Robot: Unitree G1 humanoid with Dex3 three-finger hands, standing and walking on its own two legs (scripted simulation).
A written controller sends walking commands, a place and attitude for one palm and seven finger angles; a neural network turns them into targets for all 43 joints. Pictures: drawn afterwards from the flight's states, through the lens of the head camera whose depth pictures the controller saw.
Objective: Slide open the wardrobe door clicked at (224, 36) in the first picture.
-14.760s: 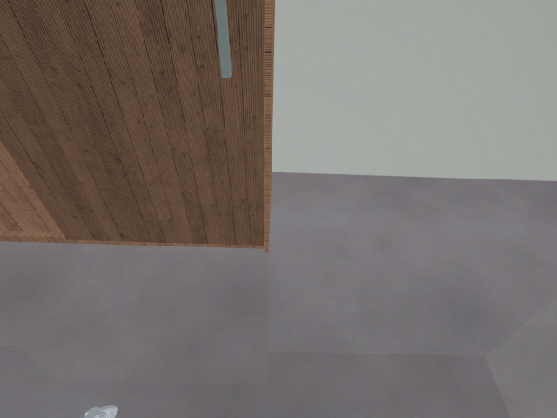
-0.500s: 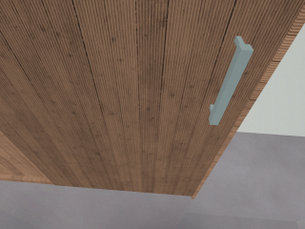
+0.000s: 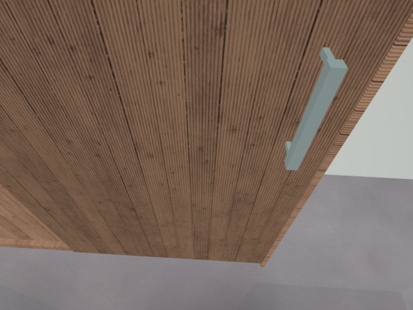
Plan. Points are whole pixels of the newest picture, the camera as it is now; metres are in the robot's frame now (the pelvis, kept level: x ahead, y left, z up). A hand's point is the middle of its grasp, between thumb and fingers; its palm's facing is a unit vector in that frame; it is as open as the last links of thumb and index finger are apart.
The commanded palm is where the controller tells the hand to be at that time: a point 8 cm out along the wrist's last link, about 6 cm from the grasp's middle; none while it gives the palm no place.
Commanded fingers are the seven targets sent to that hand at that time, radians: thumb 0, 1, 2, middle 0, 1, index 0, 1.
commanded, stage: look again from close up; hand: right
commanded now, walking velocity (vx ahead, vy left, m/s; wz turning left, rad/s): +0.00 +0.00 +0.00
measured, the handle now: (306, 116) +0.41 -0.15 +0.19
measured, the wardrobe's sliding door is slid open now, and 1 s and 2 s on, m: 0.00 0.00 0.00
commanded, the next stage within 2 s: shuffle to correct the standing spot in 0.40 s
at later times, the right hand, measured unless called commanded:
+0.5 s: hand out of the picture +0.00 -0.17 -0.18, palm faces +0.03 +0.98 -0.20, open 7.4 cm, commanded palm none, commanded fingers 0.00 -0.90 -0.90 0.20 0.30 0.20 0.30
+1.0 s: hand out of the picture +0.00 -0.20 -0.18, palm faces +0.03 +0.98 -0.20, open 7.4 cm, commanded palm none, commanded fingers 0.00 -0.90 -0.90 0.20 0.30 0.20 0.30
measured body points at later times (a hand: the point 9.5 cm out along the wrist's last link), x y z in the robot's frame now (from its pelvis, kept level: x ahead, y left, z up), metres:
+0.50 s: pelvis +0.00 +0.00 +0.00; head +0.02 +0.00 +0.45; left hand +0.02 +0.23 -0.16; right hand +0.00 -0.22 -0.16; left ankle -0.05 +0.12 -0.74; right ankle +0.02 -0.13 -0.74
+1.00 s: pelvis -0.04 -0.02 -0.01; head -0.03 -0.03 +0.44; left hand -0.02 +0.22 -0.16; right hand +0.00 -0.26 -0.17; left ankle -0.06 +0.11 -0.73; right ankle +0.02 -0.13 -0.74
